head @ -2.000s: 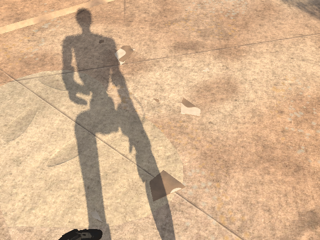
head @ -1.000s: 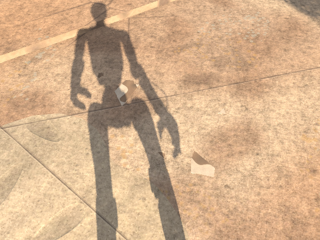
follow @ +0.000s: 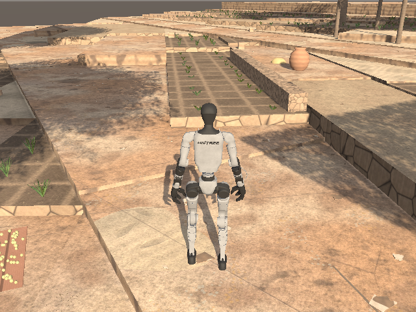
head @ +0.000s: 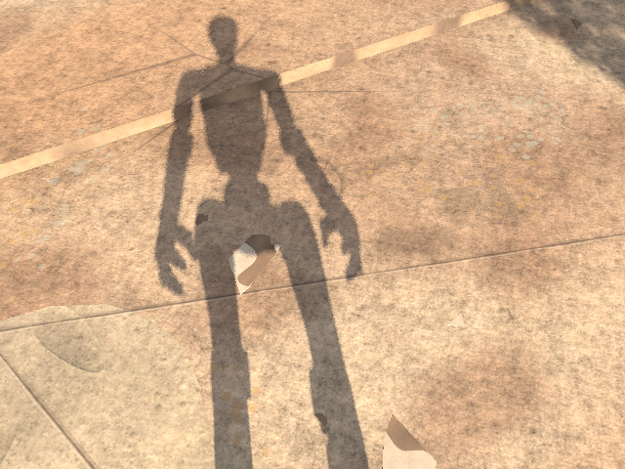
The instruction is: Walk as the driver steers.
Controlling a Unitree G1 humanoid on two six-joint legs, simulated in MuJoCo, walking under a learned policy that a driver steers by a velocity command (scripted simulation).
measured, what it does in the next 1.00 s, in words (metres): walks ahead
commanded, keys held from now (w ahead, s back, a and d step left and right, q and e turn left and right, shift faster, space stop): no key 0.48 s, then w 0.52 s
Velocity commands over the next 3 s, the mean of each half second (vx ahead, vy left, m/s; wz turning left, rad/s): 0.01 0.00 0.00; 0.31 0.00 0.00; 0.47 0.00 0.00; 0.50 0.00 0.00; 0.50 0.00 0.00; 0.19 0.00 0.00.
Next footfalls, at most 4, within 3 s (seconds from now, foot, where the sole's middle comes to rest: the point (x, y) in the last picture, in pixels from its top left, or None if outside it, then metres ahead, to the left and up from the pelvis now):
1.26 right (374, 464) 0.51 -0.08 -0.77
1.82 left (264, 337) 0.82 0.16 -0.77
2.38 right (356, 219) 1.20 -0.08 -0.77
2.84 left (277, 190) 1.33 0.15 -0.77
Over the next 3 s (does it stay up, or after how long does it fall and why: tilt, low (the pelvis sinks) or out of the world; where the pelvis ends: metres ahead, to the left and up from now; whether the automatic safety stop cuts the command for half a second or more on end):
stays up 1.20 0.04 -0.01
